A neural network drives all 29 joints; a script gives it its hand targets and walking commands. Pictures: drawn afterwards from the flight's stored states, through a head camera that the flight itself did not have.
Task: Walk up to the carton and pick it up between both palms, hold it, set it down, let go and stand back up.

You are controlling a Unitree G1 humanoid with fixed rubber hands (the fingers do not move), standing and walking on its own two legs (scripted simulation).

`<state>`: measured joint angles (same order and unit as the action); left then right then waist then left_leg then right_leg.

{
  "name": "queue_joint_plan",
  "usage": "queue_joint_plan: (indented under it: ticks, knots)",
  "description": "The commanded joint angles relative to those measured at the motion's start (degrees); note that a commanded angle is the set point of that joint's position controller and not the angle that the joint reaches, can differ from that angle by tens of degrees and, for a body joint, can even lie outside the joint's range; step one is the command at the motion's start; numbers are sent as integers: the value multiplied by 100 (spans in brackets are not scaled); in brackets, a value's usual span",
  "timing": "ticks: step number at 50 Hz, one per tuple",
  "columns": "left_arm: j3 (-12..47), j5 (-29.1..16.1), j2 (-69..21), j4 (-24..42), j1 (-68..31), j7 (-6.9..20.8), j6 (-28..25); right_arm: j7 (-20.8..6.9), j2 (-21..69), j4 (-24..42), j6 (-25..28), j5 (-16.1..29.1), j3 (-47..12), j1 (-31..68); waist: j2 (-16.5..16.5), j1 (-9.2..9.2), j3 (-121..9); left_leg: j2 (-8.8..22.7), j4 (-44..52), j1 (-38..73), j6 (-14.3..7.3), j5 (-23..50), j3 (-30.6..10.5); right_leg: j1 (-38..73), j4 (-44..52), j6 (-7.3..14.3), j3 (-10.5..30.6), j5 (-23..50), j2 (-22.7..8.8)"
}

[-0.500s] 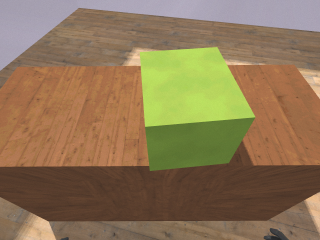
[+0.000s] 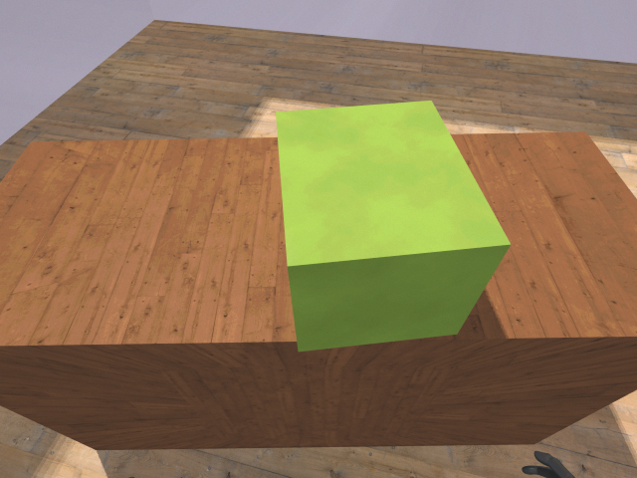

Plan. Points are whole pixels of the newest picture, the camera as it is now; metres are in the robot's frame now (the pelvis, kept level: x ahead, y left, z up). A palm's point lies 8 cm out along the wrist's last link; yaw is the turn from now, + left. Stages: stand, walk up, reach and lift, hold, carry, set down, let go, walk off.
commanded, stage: walk up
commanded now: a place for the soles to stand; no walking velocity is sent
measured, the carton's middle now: (366, 223) +0.45 -0.05 +0.04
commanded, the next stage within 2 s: reach and lift in 0.14 s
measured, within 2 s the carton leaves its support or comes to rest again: neither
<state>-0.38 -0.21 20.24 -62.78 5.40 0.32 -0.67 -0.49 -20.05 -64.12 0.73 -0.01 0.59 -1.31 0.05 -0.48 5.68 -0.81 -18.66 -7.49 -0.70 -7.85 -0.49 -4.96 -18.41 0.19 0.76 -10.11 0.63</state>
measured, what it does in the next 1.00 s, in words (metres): stands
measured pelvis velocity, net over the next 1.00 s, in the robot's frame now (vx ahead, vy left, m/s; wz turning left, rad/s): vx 0.02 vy -0.01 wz -0.04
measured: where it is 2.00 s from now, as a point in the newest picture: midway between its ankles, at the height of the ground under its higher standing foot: outside the picture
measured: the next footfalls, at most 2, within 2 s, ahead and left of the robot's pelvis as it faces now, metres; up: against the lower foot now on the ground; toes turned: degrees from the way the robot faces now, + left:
none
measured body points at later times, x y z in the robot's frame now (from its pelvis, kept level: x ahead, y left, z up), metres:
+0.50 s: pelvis +0.01 -0.01 -0.02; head +0.04 +0.01 +0.43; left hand +0.21 +0.24 -0.10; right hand +0.16 -0.31 -0.09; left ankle +0.03 +0.11 -0.75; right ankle +0.00 -0.12 -0.75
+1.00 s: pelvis +0.02 -0.01 +0.00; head +0.03 -0.01 +0.45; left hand +0.20 +0.24 -0.04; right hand +0.19 -0.28 -0.05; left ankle +0.03 +0.11 -0.75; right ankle +0.00 -0.12 -0.75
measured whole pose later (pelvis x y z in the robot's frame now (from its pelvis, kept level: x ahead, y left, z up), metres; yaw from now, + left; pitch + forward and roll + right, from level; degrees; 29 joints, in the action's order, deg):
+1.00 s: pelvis +0.02 -0.01 +0.00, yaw -2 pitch -5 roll +0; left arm -4.9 -1.1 13.4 -4.2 18.8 -2.1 23.7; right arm -5.4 -16.3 -20.5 -3.7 4.8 4.3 -16.4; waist -1.4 -1.6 4.8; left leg 1.8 -18.9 -3.4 0.9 -10.7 3.1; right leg -2.0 -19.0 1.3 0.5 -12.3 1.5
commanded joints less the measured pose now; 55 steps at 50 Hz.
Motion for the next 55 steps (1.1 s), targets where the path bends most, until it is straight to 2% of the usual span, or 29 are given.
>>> queue_joint_plan:
  ticks: [1, 4, 5, 7, 8, 9, 10, 11, 14, 16, 18, 20, 22, 23, 24, 27, 29, 30, 31, 36, 37, 39, 40, 42, 43, 44, 47, 48, 55]
  knots:
    - [-209, -6, 1236, 212, -35, -44, -52, 40, -1248, 263, 78, 12, 199, 235, -50, 4, -731, 853, 440, 177, -72, 312, -691, 33, 351, 106, 468, 669, -714]
    - [-187, 14, 1185, 241, -28, -54, -69, 30, -1275, 314, 65, -11, 224, 321, 192, 13, -653, 853, 339, 238, -104, 227, -578, -162, 403, 131, 577, 659, -790]
    - [-211, -5, 1203, 233, -132, -62, -78, 38, -1104, 246, 67, -3, 182, 219, -76, 28, -641, 871, 450, 335, -63, 452, -592, -188, 355, 155, 555, 756, -747]
    - [-211, -1, 1240, 219, -161, -54, -72, 33, -1198, 227, 72, 12, 199, 211, -11, 38, -647, 857, 401, 378, -53, 518, -562, -178, 362, 125, 565, 710, -742]
    - [-488, 48, 985, 2229, -2172, -218, 895, -117, -101, 739, 787, -681, 561, 1872, -203, 344, -762, 122, -771, -519, 409, -1635, 572, -1470, -494, 132, -391, -1739, -44]
    - [-285, 40, 739, 2928, -2112, -328, 1670, -327, -551, 1053, 764, -788, 713, 1499, -91, 205, -626, 211, -851, -549, 312, -1615, 486, -1568, -742, 268, -380, -1683, -27]
    - [-298, 37, 760, 3181, -1801, -297, 2185, -398, -802, 1121, 636, -711, 871, 1175, -226, 450, -717, 283, -1173, -356, 276, -1573, 388, -1817, -1108, 267, -470, -1308, 19]
    - [-393, 243, 809, 3277, -1504, -244, 2579, -426, -862, 1165, 464, -596, 803, 867, -260, 307, -768, 296, -1318, -227, 275, -1571, 523, -1772, -1122, 258, -481, -1326, -24]
    - [-631, 591, 818, 3814, -735, -135, 3094, -402, -1198, 1517, 348, -397, 884, 248, -15, 92, -844, 354, -1282, 49, 284, -961, 679, -1418, -1059, 237, -648, -496, 28]
    - [-621, 670, 548, 4169, -368, -128, 3231, -473, -1260, 1833, 285, -225, 835, 8, 117, -8, -998, 336, -1233, 528, 366, -101, 486, -1246, -914, 270, -697, 355, 99]
    - [-857, 746, 616, 4576, -92, -108, 3207, -484, -1363, 2223, 262, -68, 866, -154, 96, -39, -1216, 264, -1237, 914, 433, 713, 381, -1021, -791, 189, -650, 1048, 147]
    - [-857, 720, 611, 4888, -53, -99, 3143, -494, -1396, 2576, 228, 42, 743, -95, 190, -70, -1022, 187, -1090, 806, 361, 843, 413, -722, -666, 96, -573, 1254, 153]
    - [-960, 704, 670, 4930, -61, -157, 3101, -494, -1312, 2875, 165, 130, 657, -168, -40, -100, -1005, 74, -1023, 757, 306, 752, 463, -643, -613, -13, -418, 1570, 106]
    - [-967, 677, 582, 5109, -162, -195, 3034, -534, -1249, 2960, 156, 213, 530, -141, 130, -165, -1079, 38, -983, 765, 308, 869, 477, -605, -554, -14, -340, 1793, 69]
    - [-904, 643, 596, 5079, -73, -197, 3016, -550, -1349, 3013, 104, 194, 596, -151, 4, -66, -998, 36, -928, 804, 287, 795, 439, -654, -537, -20, -365, 1719, 139]
    - [-823, 524, 482, 5301, -31, -245, 2946, -628, -1201, 3209, 38, 268, 506, -362, 130, -43, -889, 28, -706, 902, 279, 502, 510, -785, -328, -7, -316, 1556, 109]
    - [-874, 451, 450, 5501, -50, -256, 2808, -616, -1067, 3282, 32, 289, 523, -485, -53, -23, -860, -13, -542, 983, 245, 673, 479, -655, -249, -113, -211, 1986, 44]
    - [-832, 406, 432, 5456, 54, -228, 2766, -615, -1021, 3428, 10, 316, 489, -586, -5, -45, -843, -37, -522, 923, 261, 648, 541, -669, -246, -106, -179, 2039, 27]
    - [-859, 383, 414, 5482, 101, -207, 2744, -593, -1005, 3513, 8, 311, 498, -558, -191, -117, -800, -29, -420, 995, 223, 642, 499, -651, -153, -166, -186, 2073, 64]
    - [-798, 212, 340, 5739, 449, -163, 2583, -537, -898, 3979, -99, 395, 589, -963, -218, -69, -817, -67, -205, 1047, 240, 795, 511, -451, 16, -169, -109, 2212, 89]
    - [-744, 175, 301, 5941, 523, -191, 2528, -544, -882, 4010, -97, 416, 641, -1047, -27, -75, -807, -43, -166, 1155, 284, 847, 461, -498, 67, -110, -119, 1994, 95]
    - [-730, 137, 236, 5948, 740, -139, 2478, -493, -818, 4163, -113, 431, 648, -1156, -164, -86, -770, -63, -150, 1180, 267, 1066, 484, -430, 111, -162, -97, 2306, 96]
    - [-843, 137, 354, 6084, 684, -174, 2451, -461, -773, 4279, -133, 425, 665, -1195, -20, -88, -785, -77, -89, 1059, 262, 969, 495, -367, 182, -173, -25, 2104, 28]
    - [-784, 41, 271, 6186, 845, -179, 2398, -441, -764, 4543, -137, 439, 697, -1223, -178, -104, -675, -78, -47, 1038, 266, 1026, 465, -311, 207, -164, -30, 2179, 48]
    - [-726, -10, 256, 6373, 784, -200, 2370, -440, -761, 4633, -161, 395, 758, -1251, -106, -18, -663, -64, -12, 1017, 267, 1062, 481, -392, 241, -161, -77, 1953, 74]
    - [-792, 13, 201, 6332, 905, -223, 2372, -461, -761, 4686, -194, 427, 758, -1252, -25, -58, -597, -60, 17, 1054, 273, 1014, 455, -478, 323, -133, -38, 1781, 56]
    - [-720, -95, 148, 6618, 984, -261, 2302, -442, -760, 5071, -269, 474, 816, -1333, -252, -10, -593, -29, 60, 999, 248, 1029, 425, -457, 364, -90, -45, 1603, 114]
    - [-742, -75, 32, 6856, 1017, -311, 2252, -467, -770, 5176, -283, 472, 828, -1385, -165, -90, -672, -31, 62, 1103, 258, 1113, 408, -418, 399, -77, -30, 1535, 125]
    - [-584, -178, -137, 7124, 1475, -433, 2097, -590, -775, 5692, -443, 690, 916, -1714, -68, -24, -501, 58, 266, 1075, 268, 892, 287, -502, 635, 64, 5, 926, 150]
